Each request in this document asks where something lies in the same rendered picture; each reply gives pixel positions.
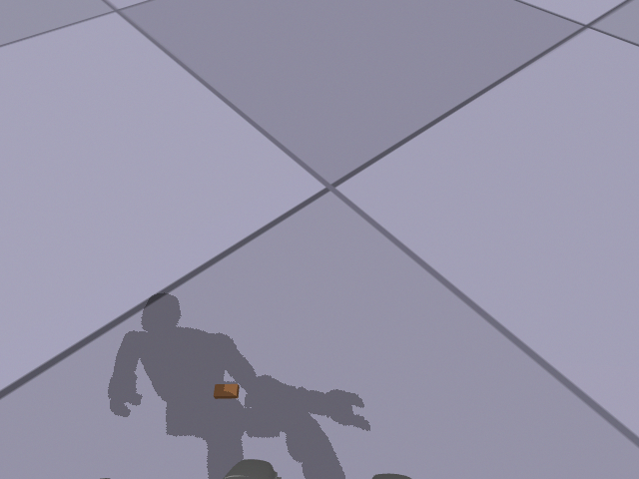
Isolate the small box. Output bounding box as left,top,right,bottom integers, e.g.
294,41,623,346
214,384,240,399

